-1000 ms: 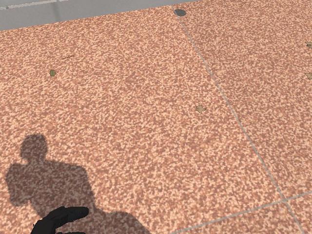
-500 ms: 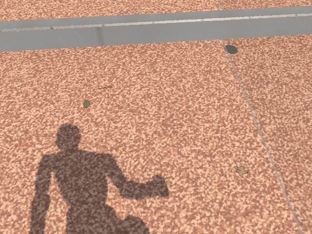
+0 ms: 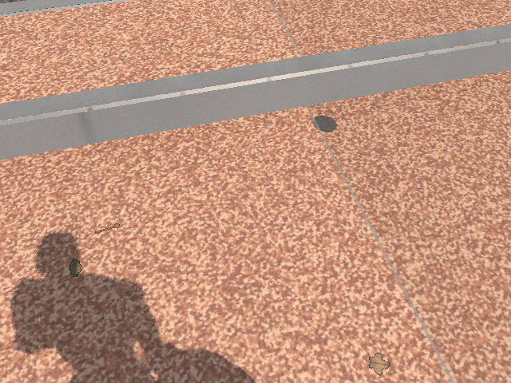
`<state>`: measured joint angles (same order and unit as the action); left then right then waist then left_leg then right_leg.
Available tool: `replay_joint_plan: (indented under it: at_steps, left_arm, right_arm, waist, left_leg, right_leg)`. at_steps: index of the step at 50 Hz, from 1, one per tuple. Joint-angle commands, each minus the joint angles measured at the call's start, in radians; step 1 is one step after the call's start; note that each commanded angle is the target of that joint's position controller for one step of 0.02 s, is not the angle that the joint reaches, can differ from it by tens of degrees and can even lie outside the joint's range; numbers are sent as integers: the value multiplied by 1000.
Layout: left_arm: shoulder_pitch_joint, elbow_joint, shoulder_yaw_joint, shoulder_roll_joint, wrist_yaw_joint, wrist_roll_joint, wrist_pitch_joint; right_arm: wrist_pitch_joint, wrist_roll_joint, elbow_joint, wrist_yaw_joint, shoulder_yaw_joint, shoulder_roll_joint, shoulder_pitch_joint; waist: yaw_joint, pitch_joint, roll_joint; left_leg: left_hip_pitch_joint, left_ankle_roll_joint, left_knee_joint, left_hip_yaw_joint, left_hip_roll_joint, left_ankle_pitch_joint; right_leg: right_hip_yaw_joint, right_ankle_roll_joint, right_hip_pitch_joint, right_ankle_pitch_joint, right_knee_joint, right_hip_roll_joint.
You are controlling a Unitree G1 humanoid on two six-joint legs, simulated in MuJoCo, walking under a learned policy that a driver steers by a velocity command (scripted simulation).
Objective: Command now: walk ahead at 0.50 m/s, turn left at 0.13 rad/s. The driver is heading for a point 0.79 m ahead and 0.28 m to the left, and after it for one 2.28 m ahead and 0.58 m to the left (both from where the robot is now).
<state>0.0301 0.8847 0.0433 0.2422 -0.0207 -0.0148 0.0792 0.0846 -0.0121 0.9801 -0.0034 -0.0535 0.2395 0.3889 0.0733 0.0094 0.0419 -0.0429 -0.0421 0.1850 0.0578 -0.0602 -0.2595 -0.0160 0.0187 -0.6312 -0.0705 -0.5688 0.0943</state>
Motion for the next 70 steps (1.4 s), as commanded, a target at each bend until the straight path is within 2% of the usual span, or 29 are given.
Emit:
replay_joint_plan:
  at_steps: [1,3,5,6,7,8,10,12,26,29,31,32,33,34,35,36,37,39,43,48,53,56,57,58,59,61,63,66,70]
  left_arm:
    - [-122,-98,15,83,-16,-3,28]
    - [-43,-84,31,121,-18,-4,38]
    - [266,-1,75,212,-3,8,43]
    - [406,25,102,308,5,25,35]
    - [419,28,81,246,3,17,30]
    - [343,19,60,181,6,11,31]
    - [188,-3,39,110,5,14,35]
    - [127,3,33,77,3,27,43]
    - [274,56,69,183,46,8,7]
    - [255,46,80,217,48,-4,-14]
    - [222,32,85,241,50,-12,-29]
    - [213,24,79,231,51,-12,-30]
    - [243,-12,51,133,47,25,-18]
    - [274,-60,23,66,32,18,25]
    - [145,-84,42,150,18,-23,60]
    - [106,-99,41,153,13,-38,77]
    - [114,-81,42,145,22,-18,81]
    - [146,-68,59,165,25,7,55]
    - [75,-106,51,119,31,30,22]
    - [-95,-163,32,88,17,16,32]
    - [-129,-200,43,142,-3,4,53]
    - [39,-157,65,187,-3,17,71]
    - [158,-142,74,229,-1,49,77]
    - [276,-116,93,305,0,75,68]
    - [312,-83,84,255,-14,41,57]
    - [182,-117,44,145,-18,14,38]
    - [106,-121,22,107,-17,17,25]
    - [113,-95,34,161,-6,23,12]
    - [125,-100,67,245,17,-2,-27]
  right_arm:
    - [-8,-9,-12,-12,-39,165,46]
    - [-18,-10,-22,-14,-47,186,14]
    - [-23,3,-49,-13,-28,142,-16]
    - [-10,5,-65,-7,4,28,96]
    - [8,-10,-54,-6,6,34,104]
    - [17,-38,-74,-6,-24,134,26]
    - [11,-31,-101,-16,-32,136,-71]
    - [-19,-24,-92,-17,-40,90,-33]
    - [-42,-9,-264,46,-22,40,-378]
    - [-47,-12,-296,61,-36,75,-362]
    - [-51,-17,-269,60,-71,139,-192]
    - [-54,-19,-225,45,-108,205,-24]
    - [-61,-18,-203,22,-135,311,57]
    - [-42,-9,-241,29,-127,344,19]
    - [-29,-1,-242,38,-97,249,27]
    - [-17,-2,-240,38,-86,207,-12]
    - [-12,-5,-254,37,-77,179,-89]
    - [-9,6,-284,29,-58,134,-171]
    - [-4,-2,-278,2,-70,186,-123]
    - [-16,-7,-264,-13,-71,191,-61]
    - [-28,-12,-246,-20,-71,183,-20]
    - [-39,-4,-261,-26,-61,158,-55]
    - [-37,10,-275,-25,-42,110,-53]
    - [-30,-3,-280,-29,-28,63,87]
    - [-24,-6,-257,-29,-25,98,162]
    - [-34,2,-264,-25,-41,182,8]
    - [-40,33,-303,-28,-45,170,-101]
    - [-43,26,-318,-33,-19,82,-104]
    - [-64,12,-322,-46,-23,114,-158]
  waist:
    - [-22,85,-101]
    - [-75,36,-125]
    - [-212,-177,-94]
    - [-195,-342,113]
    - [-201,-423,217]
    - [-192,-274,148]
    - [-136,-87,47]
    - [-77,-33,81]
    - [-148,104,-17]
    - [-104,59,24]
    - [6,-48,45]
    - [90,-136,8]
    - [65,-203,-199]
    - [-12,-346,-294]
    - [48,-303,-157]
    - [27,-185,-132]
    - [-24,-118,-43]
    - [-85,-75,-65]
    - [-83,-35,-63]
    - [-16,4,-125]
    - [-13,2,-152]
    - [-103,-56,-184]
    - [-148,-182,-134]
    - [-117,-336,121]
    - [-107,-368,271]
    - [-109,-172,52]
    - [-75,-82,-2]
    - [-46,-110,75]
    - [-61,-163,79]
  left_leg:
    - [-12,-143,7,-159,320,335]
    - [-18,-125,96,-176,320,485]
    - [159,-71,464,-115,215,528]
    - [571,12,864,-34,61,155]
    - [707,15,1053,-161,16,-326]
    - [788,0,1133,-200,75,-283]
    - [755,-11,1068,-158,165,-117]
    - [643,-14,1000,-165,209,-37]
    - [776,-14,491,-29,177,255]
    - [670,-60,464,41,111,119]
    - [427,-110,436,89,26,65]
    - [157,-151,365,55,-4,127]
    - [-136,-239,335,-314,213,104]
    - [-339,-419,150,-883,401,-55]
    - [-329,-358,87,-825,388,-45]
    - [-213,-317,95,-664,354,26]
    - [-60,-279,96,-545,305,119]
    - [130,-250,62,-430,251,260]
    - [237,-251,26,-342,210,369]
    - [286,-180,41,-301,151,212]
    - [177,-159,153,-423,205,165]
    - [144,-112,324,-423,164,347]
    - [207,-68,543,-357,107,349]
    - [514,22,894,-246,-32,62]
    - [659,54,1085,-262,-67,-385]
    - [707,69,1160,-239,26,-294]
    - [641,74,996,-174,100,-215]
    - [500,98,730,-122,86,-174]
    - [412,109,575,-117,42,-30]
  right_leg:
    - [-13,23,-23,62,64,-13]
    - [11,41,121,128,88,-50]
    - [-27,104,597,108,56,-7]
    - [-412,236,1024,241,81,259]
    - [-683,269,1062,352,230,335]
    - [-561,218,934,418,260,304]
    - [-322,165,640,341,334,240]
    - [-171,141,485,263,400,186]
    - [201,131,685,-48,410,203]
    - [244,102,751,-410,272,216]
    - [271,74,725,-658,5,193]
    - [285,34,592,-544,-235,150]
    - [281,-19,244,87,-586,54]
    - [48,-49,-54,680,-836,-139]
    - [-76,-22,-170,624,-865,-86]
    - [-64,6,-200,533,-804,-43]
    - [-65,8,-138,459,-711,3]
    - [-70,-8,-4,388,-593,44]
    - [-38,-71,4,256,-385,17]
    - [-25,-77,83,-20,-27,-60]
    - [-63,-46,127,46,87,-81]
    - [-21,11,326,92,151,-92]
    - [-102,71,545,-28,100,20]
    - [-462,242,901,-124,100,227]
    - [-725,323,953,-137,198,320]
    - [-471,260,733,-183,187,241]
    - [-314,228,529,-379,213,155]
    - [-230,223,451,-552,224,91]
    - [-252,213,435,-370,239,92]
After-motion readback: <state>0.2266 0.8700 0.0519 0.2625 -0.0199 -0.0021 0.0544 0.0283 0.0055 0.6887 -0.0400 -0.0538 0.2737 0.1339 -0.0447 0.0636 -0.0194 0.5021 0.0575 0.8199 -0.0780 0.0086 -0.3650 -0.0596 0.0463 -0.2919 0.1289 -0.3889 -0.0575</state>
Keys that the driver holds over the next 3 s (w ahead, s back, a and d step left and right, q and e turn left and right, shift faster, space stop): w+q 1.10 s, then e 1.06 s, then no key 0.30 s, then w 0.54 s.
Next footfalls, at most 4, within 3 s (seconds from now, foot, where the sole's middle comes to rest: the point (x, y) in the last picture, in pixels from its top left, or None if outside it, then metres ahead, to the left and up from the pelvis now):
0.10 right None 0.25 -0.14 -0.78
0.64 left None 0.49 0.16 -0.78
1.14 right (204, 266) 0.84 0.12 -0.78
1.56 left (128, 296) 0.76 0.33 -0.78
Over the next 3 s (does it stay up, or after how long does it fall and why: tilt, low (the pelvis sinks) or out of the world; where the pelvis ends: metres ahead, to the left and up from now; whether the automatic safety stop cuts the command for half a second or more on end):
stays up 0.92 0.15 0.01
